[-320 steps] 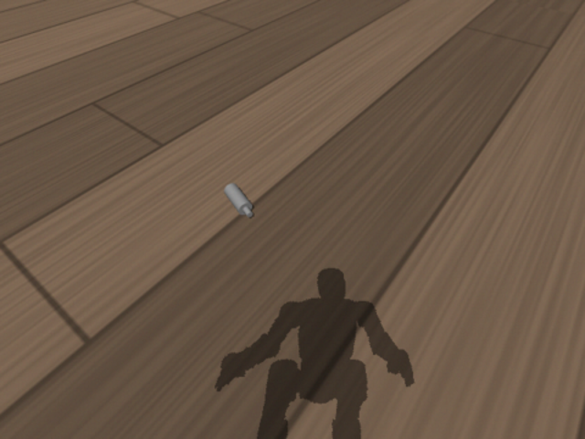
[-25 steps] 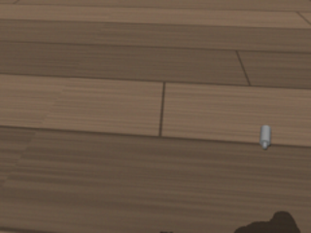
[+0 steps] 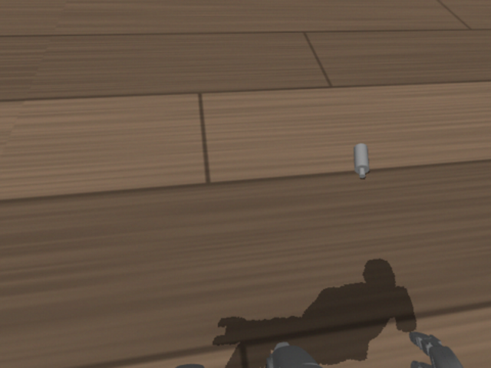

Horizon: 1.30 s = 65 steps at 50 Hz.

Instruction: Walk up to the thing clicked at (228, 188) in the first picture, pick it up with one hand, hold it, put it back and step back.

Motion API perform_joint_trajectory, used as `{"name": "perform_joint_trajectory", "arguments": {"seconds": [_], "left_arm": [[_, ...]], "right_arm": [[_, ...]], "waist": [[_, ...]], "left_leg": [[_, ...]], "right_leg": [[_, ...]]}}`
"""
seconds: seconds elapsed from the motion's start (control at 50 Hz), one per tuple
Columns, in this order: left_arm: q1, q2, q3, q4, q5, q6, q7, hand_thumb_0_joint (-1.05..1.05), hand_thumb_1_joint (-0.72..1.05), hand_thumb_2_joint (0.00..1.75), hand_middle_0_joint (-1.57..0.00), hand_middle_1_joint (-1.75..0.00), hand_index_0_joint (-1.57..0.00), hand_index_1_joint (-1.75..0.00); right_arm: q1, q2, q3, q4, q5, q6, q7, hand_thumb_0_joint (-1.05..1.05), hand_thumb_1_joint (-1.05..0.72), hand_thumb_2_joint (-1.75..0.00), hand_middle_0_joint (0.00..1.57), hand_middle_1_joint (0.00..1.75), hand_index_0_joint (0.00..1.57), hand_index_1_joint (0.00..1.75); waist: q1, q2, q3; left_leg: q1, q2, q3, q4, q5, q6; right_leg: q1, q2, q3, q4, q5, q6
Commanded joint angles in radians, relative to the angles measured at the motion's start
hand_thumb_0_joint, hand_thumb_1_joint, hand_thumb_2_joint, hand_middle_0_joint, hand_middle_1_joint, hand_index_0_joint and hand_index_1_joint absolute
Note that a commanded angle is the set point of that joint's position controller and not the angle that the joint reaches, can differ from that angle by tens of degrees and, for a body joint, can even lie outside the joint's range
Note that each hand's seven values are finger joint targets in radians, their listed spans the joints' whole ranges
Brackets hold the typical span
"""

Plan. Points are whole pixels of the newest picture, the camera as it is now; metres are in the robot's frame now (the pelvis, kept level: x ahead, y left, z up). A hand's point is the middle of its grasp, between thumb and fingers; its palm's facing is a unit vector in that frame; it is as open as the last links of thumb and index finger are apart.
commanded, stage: walk up
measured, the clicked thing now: (361, 161) +1.13 -0.65 -0.73
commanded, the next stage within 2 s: stand in 1.92 s
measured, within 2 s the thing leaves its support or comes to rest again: neither
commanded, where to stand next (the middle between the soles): +0.06 -0.02 m, yaw -32 degrees
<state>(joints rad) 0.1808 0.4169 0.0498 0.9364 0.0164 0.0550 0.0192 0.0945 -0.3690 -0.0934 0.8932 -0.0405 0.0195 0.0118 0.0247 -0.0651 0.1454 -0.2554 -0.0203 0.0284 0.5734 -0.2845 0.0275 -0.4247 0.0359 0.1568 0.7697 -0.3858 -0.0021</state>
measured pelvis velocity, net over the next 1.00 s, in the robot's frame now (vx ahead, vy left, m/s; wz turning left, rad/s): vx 0.03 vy -0.01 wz -0.48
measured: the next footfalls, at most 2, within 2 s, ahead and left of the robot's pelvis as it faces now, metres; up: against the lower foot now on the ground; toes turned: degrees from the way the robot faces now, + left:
right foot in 0.36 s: +0.03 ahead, -0.13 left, +0.00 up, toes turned -14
left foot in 0.80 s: +0.15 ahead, +0.07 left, +0.00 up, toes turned -23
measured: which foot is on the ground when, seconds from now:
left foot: down 0.00-0.38, up 0.40-0.78, down 0.80-1.00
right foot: up 0.00-0.34, down 0.36-0.82, up 0.84-1.00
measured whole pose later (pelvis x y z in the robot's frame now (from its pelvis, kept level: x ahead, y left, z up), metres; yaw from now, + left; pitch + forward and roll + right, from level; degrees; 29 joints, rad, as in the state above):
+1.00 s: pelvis +0.03 -0.01 +0.00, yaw -27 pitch -2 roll -1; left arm 0.24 0.41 0.04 0.83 -0.01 0.03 0.00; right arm 0.16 -0.35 -0.04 0.79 -0.03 -0.02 0.00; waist 0.01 -0.05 0.14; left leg -0.28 0.06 0.06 0.61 -0.29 0.01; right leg -0.38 0.06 0.09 1.00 -0.50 -0.01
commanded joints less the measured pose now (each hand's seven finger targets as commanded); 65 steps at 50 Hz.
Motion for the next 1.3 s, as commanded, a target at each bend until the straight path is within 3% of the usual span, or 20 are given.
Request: {"name": "perform_joint_trajectory", "arguments": {"seconds": [0.0,0.06,0.18,0.32,0.34,0.36,0.38,0.4,0.46,0.7,0.76,0.8,0.84,0.92,1.02,1.1,1.14,1.16,1.18,1.28], "left_arm": [[0.076,0.205,0.061,-0.089,0.003,-0.018,-0.01,0.0,0.9,0.9,-0.2,-0.3,-0.2,-0.3],[0.08,0.18,0.066,-0.094,-0.005,-0.019,-0.036,0.0,0.9,0.9,-0.2,-0.3,-0.2,-0.3],[-0.018,0.146,0.057,-0.181,0.006,-0.037,-0.051,0.0,0.9,0.9,-0.2,-0.3,-0.2,-0.3],[0.15,0.154,0.071,-0.133,0.013,-0.067,-0.035,0.0,0.9,0.9,-0.2,-0.3,-0.2,-0.3],[0.196,0.216,0.091,-0.128,0.017,-0.08,-0.026,0.0,0.9,0.9,-0.2,-0.3,-0.2,-0.3],[0.199,0.291,0.11,-0.145,0.022,-0.093,-0.016,0.0,0.9,0.9,-0.2,-0.3,-0.2,-0.3],[0.146,0.298,0.106,-0.17,0.016,-0.088,-0.014,0.0,0.9,0.9,-0.2,-0.3,-0.2,-0.3],[0.127,0.306,0.109,-0.179,0.009,-0.081,-0.012,0.0,0.9,0.9,-0.2,-0.3,-0.2,-0.3],[0.064,0.215,0.079,-0.194,-0.004,-0.087,0.003,0.0,0.9,0.9,-0.2,-0.3,-0.2,-0.3],[0.097,0.218,0.072,-0.259,-0.002,-0.07,0.004,0.0,0.9,0.9,-0.2,-0.3,-0.2,-0.3],[0.043,0.182,0.056,-0.277,-0.022,-0.063,0.004,0.0,0.9,0.9,-0.2,-0.3,-0.2,-0.3],[0.108,0.107,0.031,-0.258,-0.03,-0.058,0.009,0.0,0.9,0.9,-0.2,-0.3,-0.2,-0.3],[0.133,0.196,0.046,-0.207,-0.014,-0.052,0.021,0.0,0.9,0.9,-0.2,-0.3,-0.2,-0.3],[0.112,0.173,0.054,-0.178,-0.022,-0.056,-0.007,0.0,0.9,0.9,-0.2,-0.3,-0.2,-0.3],[0.091,0.155,0.042,-0.165,-0.014,-0.079,-0.006,0.0,0.9,0.9,-0.2,-0.3,-0.2,-0.3],[0.174,0.159,0.05,-0.102,0.001,-0.099,0.01,0.0,0.9,0.9,-0.2,-0.3,-0.2,-0.3],[0.137,0.247,0.07,-0.118,0.021,-0.118,0.018,0.0,0.9,0.9,-0.2,-0.3,-0.2,-0.3],[0.079,0.315,0.074,-0.13,0.018,-0.115,0.019,0.0,0.9,0.9,-0.2,-0.3,-0.2,-0.3],[0.042,0.31,0.071,-0.142,0.018,-0.114,0.017,0.0,0.9,0.9,-0.2,-0.3,-0.2,-0.3],[0.021,0.211,0.049,-0.114,0.011,-0.125,0.013,0.0,0.9,0.9,-0.2,-0.3,-0.2,-0.3]], "right_arm": [[-0.058,-0.268,-0.073,-0.143,-0.004,-0.022,-0.004,0.0,-0.9,-0.9,0.2,0.3,0.2,0.3],[0.031,-0.232,-0.059,-0.131,0.008,-0.045,-0.013,0.0,-0.9,-0.9,0.2,0.3,0.2,0.3],[0.17,-0.275,-0.076,-0.145,0.004,-0.049,-0.003,0.0,-0.9,-0.9,0.2,0.3,0.2,0.3],[0.099,-0.261,-0.056,-0.197,0.024,-0.018,0.009,0.0,-0.9,-0.9,0.2,0.3,0.2,0.3],[0.122,-0.218,-0.038,-0.205,0.028,-0.016,0.009,0.0,-0.9,-0.9,0.2,0.3,0.2,0.3],[0.118,-0.128,-0.005,-0.231,0.034,-0.016,0.013,0.0,-0.9,-0.9,0.2,0.3,0.2,0.3],[0.092,-0.203,-0.021,-0.219,0.029,-0.002,0.002,0.0,-0.9,-0.9,0.2,0.3,0.2,0.3],[0.108,-0.231,-0.031,-0.209,0.025,-0.003,-0.005,0.0,-0.9,-0.9,0.2,0.3,0.2,0.3],[0.15,-0.219,-0.021,-0.143,0.034,-0.006,0.002,0.0,-0.9,-0.9,0.2,0.3,0.2,0.3],[0.11,-0.194,-0.017,-0.147,0.024,-0.036,-0.025,0.0,-0.9,-0.9,0.2,0.3,0.2,0.3],[0.185,-0.197,-0.028,-0.123,0.012,-0.048,-0.029,0.0,-0.9,-0.9,0.2,0.3,0.2,0.3],[0.137,-0.297,-0.049,-0.149,0.008,-0.055,-0.032,0.0,-0.9,-0.9,0.2,0.3,0.2,0.3],[0.088,-0.304,-0.053,-0.161,0.026,-0.056,-0.024,0.0,-0.9,-0.9,0.2,0.3,0.2,0.3],[0.075,-0.254,-0.024,-0.16,0.017,-0.055,-0.028,0.0,-0.9,-0.9,0.2,0.3,0.2,0.3],[0.111,-0.268,-0.024,-0.171,0.007,-0.031,-0.014,0.0,-0.9,-0.9,0.2,0.3,0.2,0.3],[0.05,-0.241,-0.012,-0.188,0.025,-0.002,-0.002,0.0,-0.9,-0.9,0.2,0.3,0.2,0.3],[0.028,-0.146,0.019,-0.204,0.042,0.001,0.002,0.0,-0.9,-0.9,0.2,0.3,0.2,0.3],[0.0,-0.178,0.008,-0.197,0.042,0.016,-0.01,0.0,-0.9,-0.9,0.2,0.3,0.2,0.3],[0.02,-0.211,-0.006,-0.171,0.033,0.02,-0.014,0.0,-0.9,-0.9,0.2,0.3,0.2,0.3],[0.069,-0.181,0.014,-0.088,0.044,0.0,-0.002,0.0,-0.9,-0.9,0.2,0.3,0.2,0.3]], "waist": [[-0.016,0.26,-0.085],[-0.031,0.204,-0.07],[-0.101,0.232,-0.116],[-0.006,0.167,-0.178],[0.016,0.007,-0.211],[0.021,-0.245,-0.193],[0.036,-0.128,-0.159],[0.031,-0.132,-0.115],[-0.019,-0.094,-0.09],[-0.009,-0.074,-0.162],[-0.065,0.006,-0.176],[-0.029,0.27,-0.193],[-0.028,0.252,-0.172],[-0.028,0.255,-0.101],[-0.066,0.314,-0.183],[-0.002,0.213,-0.2],[-0.002,-0.066,-0.167],[0.011,-0.112,-0.116],[-0.006,-0.104,-0.068],[-0.021,-0.124,-0.128]], "left_leg": [[-0.012,0.375,-0.331,-0.375,-0.084,0.161],[0.129,0.258,-0.158,-0.303,0.103,0.052],[0.296,0.318,-0.097,-0.236,0.326,0.117],[0.079,0.293,0.027,0.022,0.25,0.102],[-0.033,0.209,0.092,0.21,0.164,0.045],[-0.29,0.061,0.101,0.393,-0.243,-0.021],[-0.326,0.052,-0.002,0.49,-0.351,-0.032],[-0.289,0.074,-0.033,0.516,-0.371,-0.037],[-0.31,0.099,-0.066,0.473,-0.205,-0.037],[-0.069,0.022,-0.03,0.147,-0.087,-0.021],[0.129,0.039,-0.058,-0.108,0.142,0.014],[0.233,0.377,-0.45,-0.218,0.324,0.148],[0.112,0.479,-0.497,-0.21,0.279,0.293],[0.068,0.263,-0.161,-0.161,0.376,0.162],[0.174,0.266,-0.113,-0.075,0.44,0.179],[0.028,0.242,-0.082,0.077,0.331,0.126],[-0.213,0.116,-0.005,0.257,0.007,0.003],[-0.174,0.063,-0.059,0.367,-0.316,-0.008],[-0.107,0.091,-0.104,0.42,-0.348,-0.014],[-0.131,0.082,-0.072,0.249,-0.189,-0.019]], "right_leg": [[-0.042,-0.028,-0.023,0.315,-0.079,-0.005],[-0.129,-0.029,-0.031,0.235,0.045,-0.004],[-0.092,-0.052,-0.139,0.01,-0.025,0.012],[0.287,-0.02,-0.207,-0.318,0.112,-0.05],[0.416,-0.094,-0.037,-0.406,0.145,-0.086],[0.512,-0.317,0.335,-0.459,0.274,-0.163],[0.423,-0.389,0.43,-0.456,0.196,-0.286],[0.321,-0.404,0.446,-0.453,0.169,-0.318],[0.355,-0.23,0.171,-0.423,0.283,-0.206],[0.219,-0.189,0.154,-0.195,0.733,-0.203],[0.088,-0.131,0.133,-0.087,0.545,-0.125],[-0.096,0.109,-0.023,0.173,-0.148,-0.026],[-0.026,0.011,-0.025,0.349,-0.238,-0.006],[-0.027,0.015,-0.052,0.29,-0.109,-0.014],[0.048,-0.014,-0.169,0.005,-0.089,0.016],[0.271,0.008,-0.196,-0.31,0.152,-0.016],[0.333,-0.246,0.245,-0.386,0.245,-0.11],[0.139,-0.395,0.392,-0.424,0.222,-0.257],[0.027,-0.408,0.414,-0.413,0.212,-0.298],[0.22,-0.223,0.146,-0.347,0.369,-0.169]]}}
